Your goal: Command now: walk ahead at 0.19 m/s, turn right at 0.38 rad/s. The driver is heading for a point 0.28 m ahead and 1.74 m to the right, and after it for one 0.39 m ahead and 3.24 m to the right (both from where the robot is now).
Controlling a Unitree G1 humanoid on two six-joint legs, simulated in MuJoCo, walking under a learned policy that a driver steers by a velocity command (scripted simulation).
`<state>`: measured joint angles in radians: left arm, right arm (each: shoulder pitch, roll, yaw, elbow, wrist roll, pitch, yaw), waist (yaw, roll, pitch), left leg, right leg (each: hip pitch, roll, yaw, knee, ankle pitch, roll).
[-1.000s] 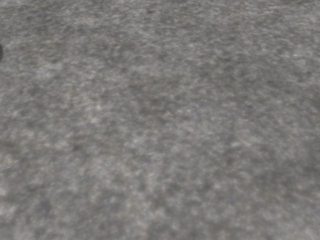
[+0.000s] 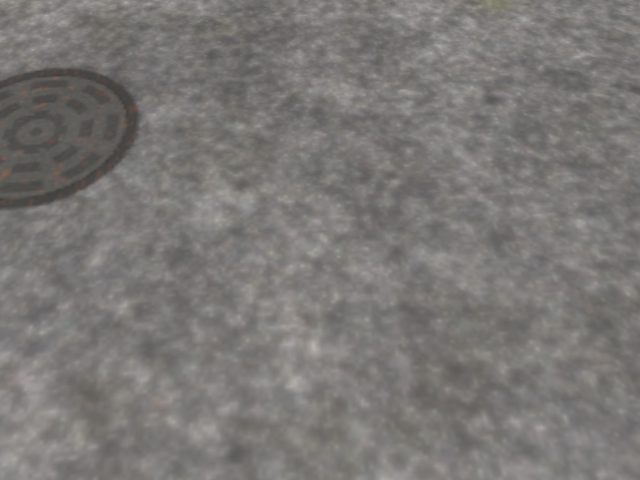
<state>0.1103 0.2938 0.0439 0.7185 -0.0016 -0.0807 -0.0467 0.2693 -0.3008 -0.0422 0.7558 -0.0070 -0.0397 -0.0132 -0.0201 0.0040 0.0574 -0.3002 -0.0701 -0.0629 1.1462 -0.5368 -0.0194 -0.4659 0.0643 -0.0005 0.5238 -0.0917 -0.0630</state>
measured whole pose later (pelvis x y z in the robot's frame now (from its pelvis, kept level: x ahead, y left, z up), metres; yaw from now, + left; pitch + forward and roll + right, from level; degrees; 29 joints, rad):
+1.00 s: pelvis +0.08 +0.00 +0.02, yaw -35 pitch +2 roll +2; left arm 0.20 0.30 0.07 0.63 -0.01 0.03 0.01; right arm 0.12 -0.33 -0.10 0.71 -0.01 0.02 -0.04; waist 0.01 0.04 0.05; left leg -0.54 0.01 -0.04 1.10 -0.40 -0.08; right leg -0.28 0.04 0.08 0.46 -0.21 -0.05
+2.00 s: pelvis +0.10 -0.06 +0.03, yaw -58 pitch +1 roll +0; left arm 0.39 0.27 0.04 0.74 0.00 -0.05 0.01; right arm 0.16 -0.32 -0.07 0.76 0.01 -0.06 0.03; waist 0.05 0.04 0.00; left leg -0.58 0.07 -0.01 0.74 -0.07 -0.04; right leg -0.01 0.02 0.04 0.23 -0.24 -0.04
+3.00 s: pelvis +0.30 -0.52 +0.02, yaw -89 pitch +1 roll +0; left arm 0.34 0.29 0.06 0.68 -0.01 -0.05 0.00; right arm 0.06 -0.32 -0.04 0.69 -0.01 -0.09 0.01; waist 0.06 0.04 0.06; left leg -0.66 0.09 -0.10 0.76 -0.06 -0.07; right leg -0.15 0.12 0.11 0.34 -0.20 -0.09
